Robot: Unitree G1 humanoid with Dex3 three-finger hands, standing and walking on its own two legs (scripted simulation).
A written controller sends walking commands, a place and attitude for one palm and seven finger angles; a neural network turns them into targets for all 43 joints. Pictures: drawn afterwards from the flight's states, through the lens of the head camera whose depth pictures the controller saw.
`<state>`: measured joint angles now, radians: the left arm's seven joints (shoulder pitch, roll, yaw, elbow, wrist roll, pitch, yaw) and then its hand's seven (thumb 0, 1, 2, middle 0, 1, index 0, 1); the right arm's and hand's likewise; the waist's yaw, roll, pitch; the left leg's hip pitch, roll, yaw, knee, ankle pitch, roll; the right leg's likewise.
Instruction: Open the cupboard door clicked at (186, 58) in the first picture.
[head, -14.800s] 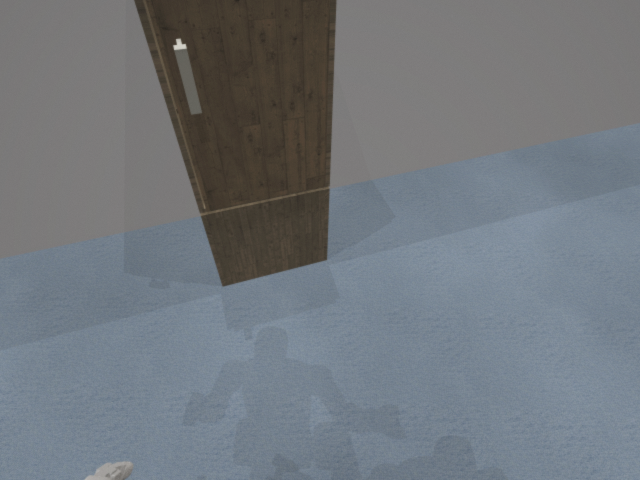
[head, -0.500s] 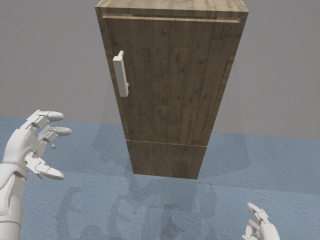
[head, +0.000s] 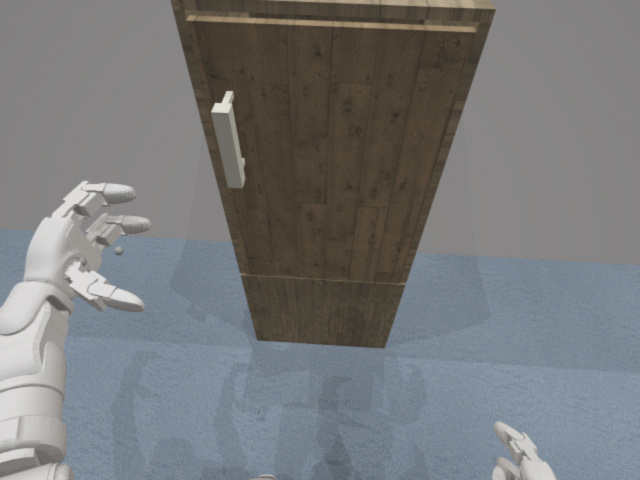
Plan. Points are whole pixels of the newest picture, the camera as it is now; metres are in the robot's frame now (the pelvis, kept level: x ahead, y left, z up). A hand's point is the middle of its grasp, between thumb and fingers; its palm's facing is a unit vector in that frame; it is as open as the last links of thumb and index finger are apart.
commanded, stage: move the hooked fingers beside the handle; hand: left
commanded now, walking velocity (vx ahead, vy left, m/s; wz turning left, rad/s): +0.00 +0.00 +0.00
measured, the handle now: (232, 140) +0.59 +0.18 +0.10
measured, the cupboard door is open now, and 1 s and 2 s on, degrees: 0 0 0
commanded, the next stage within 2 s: slide the fingers in behind the handle in 1.94 s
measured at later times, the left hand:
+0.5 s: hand (158, 206) +0.42 +0.24 +0.11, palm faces +0.00 -1.00 +0.00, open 14.0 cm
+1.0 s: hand (175, 168) +0.50 +0.24 +0.11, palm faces +0.00 -1.00 +0.00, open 14.0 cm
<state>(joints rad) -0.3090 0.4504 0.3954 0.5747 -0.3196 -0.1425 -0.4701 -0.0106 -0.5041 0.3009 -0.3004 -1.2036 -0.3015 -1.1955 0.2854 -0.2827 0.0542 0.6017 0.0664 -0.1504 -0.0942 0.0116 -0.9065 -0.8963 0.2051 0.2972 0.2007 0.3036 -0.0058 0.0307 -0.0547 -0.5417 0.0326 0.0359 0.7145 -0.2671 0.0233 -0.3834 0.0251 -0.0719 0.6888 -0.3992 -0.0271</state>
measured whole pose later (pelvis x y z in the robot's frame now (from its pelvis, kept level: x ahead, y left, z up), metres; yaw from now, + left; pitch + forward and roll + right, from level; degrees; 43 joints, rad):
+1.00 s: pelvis +0.01 +0.00 -0.02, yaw -2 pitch +16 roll -3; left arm -0.91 0.67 0.45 1.22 -0.14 -0.27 -0.42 -0.01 -0.50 0.30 -0.30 -1.20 -0.30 -1.20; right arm 0.41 -0.30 0.04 0.65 0.04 0.03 -0.06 0.01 -0.91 -0.90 0.20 0.30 0.20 0.30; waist -0.15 0.02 -0.08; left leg -0.80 0.06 0.03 0.85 -0.32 0.02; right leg -0.63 0.05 -0.07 0.79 -0.44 -0.03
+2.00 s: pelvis +0.01 +0.01 -0.02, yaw -2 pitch +17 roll -4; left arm -0.94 0.68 0.46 1.24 -0.11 -0.29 -0.38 -0.01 -0.50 0.30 -0.30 -1.20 -0.30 -1.20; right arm 0.40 -0.28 0.05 0.62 0.03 0.08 -0.04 0.00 -0.91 -0.90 0.21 0.30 0.20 0.30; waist -0.16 0.02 -0.10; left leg -0.86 0.07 0.03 0.90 -0.35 0.04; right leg -0.68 0.06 -0.07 0.83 -0.45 -0.02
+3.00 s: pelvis +0.02 +0.01 -0.02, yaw -2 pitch +17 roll -3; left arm -0.91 0.50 0.39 1.15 -0.12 -0.28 -0.25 -0.01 -0.50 0.30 -0.30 -1.20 -0.30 -1.20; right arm 0.42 -0.27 0.02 0.64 0.01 0.07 -0.01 0.00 -0.91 -0.90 0.20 0.30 0.20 0.30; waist -0.15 0.03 -0.12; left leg -0.83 0.06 0.03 0.90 -0.36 0.03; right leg -0.66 0.05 -0.06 0.83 -0.47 -0.02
